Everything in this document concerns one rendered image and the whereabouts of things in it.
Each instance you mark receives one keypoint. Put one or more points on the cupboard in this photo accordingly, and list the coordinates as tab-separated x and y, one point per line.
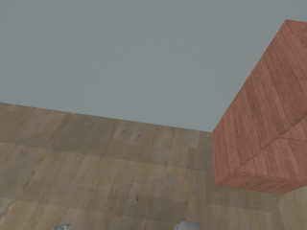
260	144

